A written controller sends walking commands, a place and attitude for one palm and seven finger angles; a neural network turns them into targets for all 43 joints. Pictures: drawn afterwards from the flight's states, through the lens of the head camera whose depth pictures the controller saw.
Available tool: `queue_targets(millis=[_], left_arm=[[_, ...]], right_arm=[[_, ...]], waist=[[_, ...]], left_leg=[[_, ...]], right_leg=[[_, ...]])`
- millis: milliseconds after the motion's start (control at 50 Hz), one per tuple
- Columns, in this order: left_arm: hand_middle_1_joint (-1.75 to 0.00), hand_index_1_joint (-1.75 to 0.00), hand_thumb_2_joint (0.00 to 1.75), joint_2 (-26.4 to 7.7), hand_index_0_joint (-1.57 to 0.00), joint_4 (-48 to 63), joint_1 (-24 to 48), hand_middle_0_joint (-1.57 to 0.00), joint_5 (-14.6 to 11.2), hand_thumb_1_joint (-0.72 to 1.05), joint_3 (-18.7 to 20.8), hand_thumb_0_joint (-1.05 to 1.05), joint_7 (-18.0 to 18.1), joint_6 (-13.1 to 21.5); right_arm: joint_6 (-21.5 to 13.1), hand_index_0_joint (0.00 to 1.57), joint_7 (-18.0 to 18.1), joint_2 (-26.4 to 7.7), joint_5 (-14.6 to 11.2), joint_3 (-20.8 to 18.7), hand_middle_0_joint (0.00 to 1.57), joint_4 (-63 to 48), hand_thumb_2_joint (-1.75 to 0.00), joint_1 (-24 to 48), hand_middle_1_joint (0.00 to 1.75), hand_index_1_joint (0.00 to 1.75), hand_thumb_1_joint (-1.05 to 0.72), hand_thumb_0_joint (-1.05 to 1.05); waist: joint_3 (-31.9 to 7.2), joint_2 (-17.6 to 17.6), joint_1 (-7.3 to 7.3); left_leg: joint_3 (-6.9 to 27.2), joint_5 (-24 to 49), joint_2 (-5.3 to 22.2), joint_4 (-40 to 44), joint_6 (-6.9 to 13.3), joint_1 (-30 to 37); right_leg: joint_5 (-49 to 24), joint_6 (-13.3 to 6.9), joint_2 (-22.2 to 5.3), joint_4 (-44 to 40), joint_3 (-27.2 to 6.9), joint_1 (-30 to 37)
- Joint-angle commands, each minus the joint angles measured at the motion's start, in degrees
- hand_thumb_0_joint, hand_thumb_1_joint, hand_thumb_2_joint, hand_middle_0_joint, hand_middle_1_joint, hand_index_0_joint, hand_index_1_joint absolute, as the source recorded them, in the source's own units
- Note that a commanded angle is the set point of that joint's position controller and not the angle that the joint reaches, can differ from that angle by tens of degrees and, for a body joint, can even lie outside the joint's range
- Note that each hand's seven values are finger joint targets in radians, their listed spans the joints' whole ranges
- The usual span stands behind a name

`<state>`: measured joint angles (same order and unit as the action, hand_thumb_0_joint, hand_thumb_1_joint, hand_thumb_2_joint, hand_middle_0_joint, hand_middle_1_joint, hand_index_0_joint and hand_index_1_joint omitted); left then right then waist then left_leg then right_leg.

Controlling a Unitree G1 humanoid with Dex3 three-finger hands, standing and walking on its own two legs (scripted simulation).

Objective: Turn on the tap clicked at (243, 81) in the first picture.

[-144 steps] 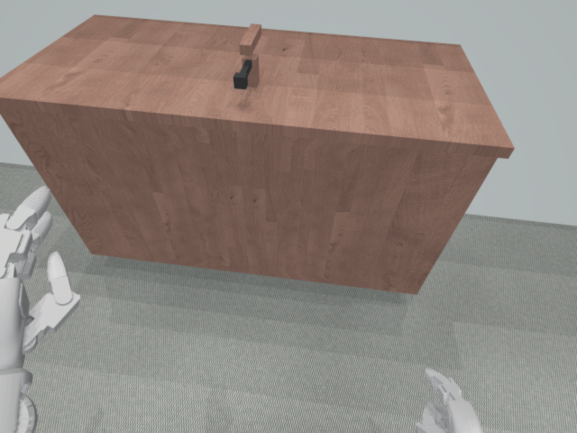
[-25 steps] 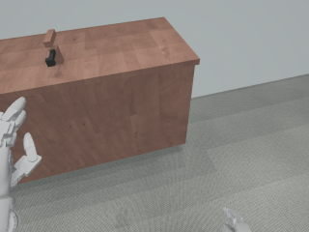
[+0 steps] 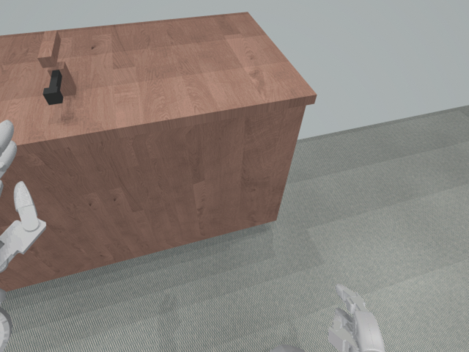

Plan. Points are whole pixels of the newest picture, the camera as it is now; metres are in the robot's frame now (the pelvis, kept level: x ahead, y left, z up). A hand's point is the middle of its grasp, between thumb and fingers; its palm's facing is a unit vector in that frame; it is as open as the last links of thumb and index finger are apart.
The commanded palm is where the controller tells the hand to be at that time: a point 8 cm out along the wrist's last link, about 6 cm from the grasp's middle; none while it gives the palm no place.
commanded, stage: take the last steps up to it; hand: left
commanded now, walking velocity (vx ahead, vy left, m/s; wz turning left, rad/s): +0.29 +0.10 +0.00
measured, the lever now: (53, 95) +0.60 +0.43 +0.09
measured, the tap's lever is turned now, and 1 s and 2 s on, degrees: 0 0 0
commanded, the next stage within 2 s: come to a stop and stand still in 0.76 s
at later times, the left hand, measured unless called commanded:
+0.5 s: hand (59, 163) +0.32 +0.25 +0.19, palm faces +0.39 -0.82 -0.42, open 7.4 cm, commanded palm +0.27 +0.31 +0.19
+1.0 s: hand (75, 136) +0.39 +0.26 +0.17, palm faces +0.40 -0.82 -0.40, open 7.4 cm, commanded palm +0.32 +0.31 +0.19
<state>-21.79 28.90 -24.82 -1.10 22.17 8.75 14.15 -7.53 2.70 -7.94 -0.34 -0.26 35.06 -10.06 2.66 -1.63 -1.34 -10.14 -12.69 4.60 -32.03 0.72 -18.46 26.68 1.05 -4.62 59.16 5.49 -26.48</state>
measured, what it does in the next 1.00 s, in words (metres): walks ahead: right foot, then left foot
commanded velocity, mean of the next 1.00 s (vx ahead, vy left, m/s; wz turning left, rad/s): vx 0.14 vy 0.08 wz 0.00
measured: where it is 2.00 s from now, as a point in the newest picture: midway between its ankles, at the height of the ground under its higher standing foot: outside the picture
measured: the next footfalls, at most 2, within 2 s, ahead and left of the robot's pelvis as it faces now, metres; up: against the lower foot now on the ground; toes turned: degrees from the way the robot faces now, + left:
right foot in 0.12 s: +0.10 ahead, -0.09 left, +0.00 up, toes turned -9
left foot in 0.48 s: +0.22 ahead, +0.16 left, +0.00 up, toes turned +9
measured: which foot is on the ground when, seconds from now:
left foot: down 0.00-0.12, up 0.14-0.46, down 0.48-0.78, up 0.80-1.00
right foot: up 0.00-0.10, down 0.12-0.50, up 0.52-0.74, down 0.76-1.00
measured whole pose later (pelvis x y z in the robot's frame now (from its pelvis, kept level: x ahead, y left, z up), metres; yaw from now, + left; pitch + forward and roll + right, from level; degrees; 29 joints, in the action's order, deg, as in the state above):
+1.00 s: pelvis +0.17 +0.03 +0.01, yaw +0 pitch -1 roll +1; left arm -18.4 26.7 -25.5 -0.7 18.7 9.1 12.0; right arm -3.5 3.4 -12.6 0.3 0.7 36.4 -12.0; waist 3.5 -0.1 -0.2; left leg -5.3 -16.3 2.2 -38.4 -1.1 -20.8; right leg 18.1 -0.9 -3.6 31.2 6.8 -11.8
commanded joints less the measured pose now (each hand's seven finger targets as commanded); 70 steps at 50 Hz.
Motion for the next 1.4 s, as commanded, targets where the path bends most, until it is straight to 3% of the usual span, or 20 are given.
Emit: queue_targets(millis=[0, 60, 80, 100, 120, 260, 420, 500, 600, 700, 720, 780, 800, 860, 920, 980, 1060, 1220, 1280, 1380], left_arm=[[-0.3, -0.3, 0.9, -8.8, -0.2, 12.2, -2.2, -0.2, -0.5, 0.9, 6.6, 0.0, 1.3, 3.3], [-0.3, -0.3, 0.9, -7.9, -0.2, 6.4, 0.0, -0.2, -0.2, 0.9, 5.7, 0.0, 1.3, 1.7], [-0.3, -0.3, 0.9, -8.3, -0.2, 5.5, 1.8, -0.2, 0.3, 0.9, 5.4, 0.0, 1.2, 1.5], [-0.3, -0.3, 0.9, -10.4, -0.2, 3.5, 1.7, -0.2, 0.5, 0.9, 6.4, 0.0, 1.3, 1.0], [-0.3, -0.3, 0.9, -9.9, -0.2, 2.6, 5.0, -0.2, -0.6, 0.9, 6.4, 0.0, 1.1, 0.7], [-0.3, -0.3, 0.9, -9.1, -0.2, 7.2, 3.4, -0.2, 0.8, 0.9, 4.9, 0.0, 0.5, 4.5], [-0.3, -0.3, 0.9, -9.3, -0.2, 12.2, 1.3, -0.2, -0.1, 0.9, 6.3, 0.0, 2.3, 4.0], [-0.3, -0.3, 0.9, -11.3, -0.2, 9.5, 4.2, -0.2, -0.5, 0.9, 6.5, 0.0, 1.2, 5.1], [-0.3, -0.3, 0.9, -7.7, -0.2, 14.5, 0.8, -0.2, -0.6, 0.9, 4.6, 0.0, 0.5, 3.9], [-0.3, -0.3, 0.9, -8.5, -0.2, 12.0, 1.5, -0.2, -0.4, 0.9, 5.3, 0.0, 1.4, 1.6], [-0.3, -0.3, 0.9, -8.5, -0.2, 10.5, 2.8, -0.2, -0.2, 0.9, 5.1, 0.0, 1.5, 1.3], [-0.3, -0.3, 0.9, -9.5, -0.2, 5.9, 6.8, -0.2, -0.8, 0.9, 4.5, 0.0, 1.4, -0.2], [-0.3, -0.3, 0.9, -9.5, -0.2, 6.6, 8.6, -0.2, -0.8, 0.9, 4.3, 0.0, 1.6, -0.2], [-0.3, -0.3, 0.9, -8.5, -0.2, 6.7, 6.6, -0.2, 0.1, 0.9, 3.4, 0.0, 1.6, 1.5], [-0.3, -0.3, 0.9, -8.3, -0.2, 9.1, 1.9, -0.2, 0.4, 0.9, 4.0, 0.0, 1.6, 1.8], [-0.3, -0.3, 0.9, -8.6, -0.2, 14.1, 0.7, -0.2, -0.3, 0.9, 4.8, 0.0, 1.9, 1.4], [-0.3, -0.3, 0.9, -9.3, -0.2, 15.0, -1.3, -0.2, -0.7, 0.9, 5.5, 0.0, 1.1, 1.9], [-0.3, -0.3, 0.9, -7.7, -0.2, 12.2, -3.2, -0.2, -1.1, 0.9, 4.6, 0.0, 0.8, -0.1], [-0.3, -0.3, 0.9, -7.3, -0.2, 9.0, -2.8, -0.2, -2.2, 0.9, 3.7, 0.0, 0.5, -1.7], [-0.3, -0.3, 0.9, -8.4, -0.2, 9.8, 3.4, -0.2, -1.6, 0.9, 3.0, 0.0, 1.3, -2.3]], right_arm=[[-2.5, 0.2, 1.3, -9.7, 0.0, -2.5, 0.2, -6.7, -0.9, 1.8, 0.3, 0.3, -0.9, 0.0], [-1.3, 0.2, 2.1, -9.8, 0.0, -2.4, 0.2, -6.5, -0.9, 2.2, 0.3, 0.3, -0.9, 0.0], [-0.8, 0.2, 2.2, -9.4, 0.0, -2.5, 0.2, -6.6, -0.9, 2.1, 0.3, 0.3, -0.9, 0.0], [-0.3, 0.2, 1.9, -8.2, 0.0, -2.2, 0.2, -7.1, -0.9, 1.8, 0.3, 0.3, -0.9, 0.0], [-0.9, 0.2, 1.3, -9.7, 0.3, -2.4, 0.2, -7.4, -0.9, 4.1, 0.3, 0.3, -0.9, 0.0], [0.6, 0.2, 0.7, -9.2, 0.7, -1.9, 0.2, -5.3, -0.9, 3.1, 0.3, 0.3, -0.9, 0.0], [0.2, 0.2, 1.6, -8.9, 0.4, -3.1, 0.2, -9.0, -0.9, 0.8, 0.3, 0.3, -0.9, 0.0], [-0.4, 0.2, 1.7, -11.0, 0.2, -3.4, 0.2, -9.1, -0.9, 1.8, 0.3, 0.3, -0.9, 0.0], [-1.3, 0.2, 0.8, -10.2, -0.4, -3.1, 0.2, -7.9, -0.9, 1.8, 0.3, 0.3, -0.9, 0.0], [-1.3, 0.2, 1.7, -9.8, -0.2, -1.7, 0.2, -8.1, -0.9, 2.0, 0.3, 0.3, -0.9, 0.0], [-0.9, 0.2, 1.9, -9.3, -0.1, -1.6, 0.2, -7.9, -0.9, 2.0, 0.3, 0.3, -0.9, 0.0], [-0.4, 0.2, 1.5, -9.0, 0.2, -1.7, 0.2, -7.9, -0.9, 3.0, 0.3, 0.3, -0.9, 0.0], [-0.4, 0.2, 1.0, -9.3, 0.1, -1.5, 0.2, -7.6, -0.9, 3.8, 0.3, 0.3, -0.9, 0.0], [0.5, 0.2, 1.1, -8.0, 0.2, 0.1, 0.2, -6.2, -0.9, 3.4, 0.3, 0.3, -0.9, 0.0], [0.8, 0.2, 1.5, -7.4, 0.7, -0.2, 0.2, -8.4, -0.9, 5.1, 0.3, 0.3, -0.9, 0.0], [1.6, 0.2, 1.7, -8.5, 0.5, -1.5, 0.2, -9.7, -0.9, 2.8, 0.3, 0.3, -0.9, 0.0], [1.1, 0.2, 1.1, -9.8, 0.8, -2.2, 0.2, -10.5, -0.9, 1.2, 0.3, 0.3, -0.9, 0.0], [-0.1, 0.2, 0.0, -10.7, 0.0, -1.9, 0.2, -10.5, -0.9, 1.6, 0.3, 0.3, -0.9, 0.0], [0.8, 0.2, 0.6, -9.1, -0.3, -1.5, 0.2, -10.8, -0.9, 1.9, 0.3, 0.3, -0.9, 0.0], [1.4, 0.2, 1.5, -8.4, 0.2, 0.0, 0.2, -8.9, -0.9, 3.1, 0.3, 0.3, -0.9, 0.0]], waist=[[-8.3, 14.3, 1.24], [-8.1, 8.4, 1.71], [-7.3, 0.8, 1.84], [-6.8, -14.6, 1.8], [-4.4, -18.0, 2.7], [-6.2, -4.9, 0.95], [-9.1, -2.0, 1.21], [-10.3, 21.5, 1.26], [-7.8, 14.4, 1.68], [-8.3, 12.0, 1.61], [-7.8, 8.6, 1.35], [-3.7, -16.2, 2.41], [-4.5, -13.7, 1.68], [-5.8, -5.7, 1.17], [-8.6, -7.3, 2.85], [-11.4, -2.1, 1.62], [-11.3, 18.8, 1.71], [-10.3, 11.4, 1.35], [-8.4, -2.7, 0.94], [-6.2, -5.1, 1.12]], left_leg=[[10.9, -5.1, 11.5, 15.0, 8.5, 2.6], [7.8, -14.3, 9.1, 6.3, 5.2, -4.2], [4.6, -16.7, 5.0, -3.7, 3.3, -8.7], [1.4, -19.0, -1.7, -20.5, 0.9, -18.8], [6.8, -17.3, -2.6, -31.4, -0.5, -24.3], [6.9, -4.0, 1.0, -24.6, -1.9, -17.3], [-0.6, 4.3, -2.6, 5.7, -0.3, 7.0], [32.1, 5.6, 18.9, 15.7, 12.3, 15.0], [15.0, -1.7, 11.2, 14.5, 9.3, 3.5], [10.8, -13.3, 9.0, 11.0, 5.3, -1.9], [9.9, -15.1, 7.5, 7.2, 4.1, -4.7], [5.3, -16.0, -2.8, -22.4, -1.1, -16.3], [8.4, -14.7, -2.4, -28.5, -1.7, -19.5], [8.0, -11.1, -0.7, -21.9, -2.3, -14.3], [3.4, -5.7, -3.3, -5.3, -1.8, -5.3], [4.0, 11.9, -2.5, 7.9, -1.8, 7.3], [20.6, 48.0, 13.9, 10.5, 5.6, 16.2], [10.9, 19.9, 9.6, 7.0, 1.7, 5.8], [6.0, -2.0, 0.5, -0.2, -2.1, 2.1], [10.2, -5.2, -2.2, -4.1, -1.4, 1.1]], right_leg=[[-3.3, 0.5, 1.2, -15.6, 3.7, 6.7], [-7.0, -0.1, 1.9, -28.3, 3.9, 18.2], [-3.1, -2.5, -2.2, -34.9, -4.6, 20.4], [1.4, -8.7, -14.0, -43.0, -27.5, 24.0], [2.5, -11.8, -20.8, -47.6, -39.5, 23.1], [-37.5, -8.8, -13.4, -39.1, -8.2, 22.3], [-24.8, -5.6, -8.4, -29.6, -4.1, 17.9], [10.6, -0.8, 2.1, 6.2, -3.0, -4.7], [-0.1, 0.0, 0.7, -6.8, -0.4, 3.0], [-5.2, 0.2, 3.3, -26.9, 3.8, 15.9], [-6.0, -0.6, 1.9, -31.8, 1.0, 18.7], [-0.7, -11.4, -17.9, -46.6, -33.7, 17.2], [-9.4, -13.1, -19.0, -45.4, -34.3, 20.5], [-44.7, -9.9, -14.0, -37.2, -13.1, 23.3], [-51.5, -7.4, -10.0, -33.2, -6.3, 25.5], [-43.1, -3.5, -6.5, -28.3, -4.9, 21.9], [2.8, 0.2, 3.3, -17.0, -2.6, 6.8], [-17.0, -0.1, 3.1, -35.5, -2.8, 19.9], [-21.2, -3.3, -4.5, -40.2, -13.8, 14.1], [-16.1, -6.3, -7.8, -42.1, -15.1, 11.8]])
